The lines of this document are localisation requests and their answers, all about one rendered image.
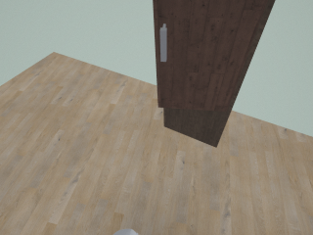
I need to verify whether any handle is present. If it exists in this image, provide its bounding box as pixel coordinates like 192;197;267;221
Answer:
159;23;167;62

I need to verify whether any cupboard door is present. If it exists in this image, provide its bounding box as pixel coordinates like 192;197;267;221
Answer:
153;0;268;112

